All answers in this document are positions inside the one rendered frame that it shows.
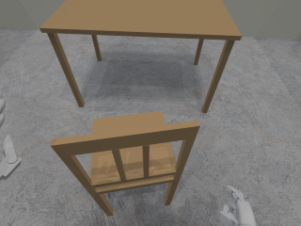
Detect robot left hand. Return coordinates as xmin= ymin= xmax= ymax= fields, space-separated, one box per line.
xmin=0 ymin=99 xmax=22 ymax=181

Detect robot right hand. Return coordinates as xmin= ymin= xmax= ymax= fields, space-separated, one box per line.
xmin=220 ymin=185 xmax=257 ymax=226

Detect chair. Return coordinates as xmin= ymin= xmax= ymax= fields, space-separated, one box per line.
xmin=50 ymin=111 xmax=200 ymax=217

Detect table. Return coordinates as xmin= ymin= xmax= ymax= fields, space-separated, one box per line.
xmin=40 ymin=0 xmax=242 ymax=113

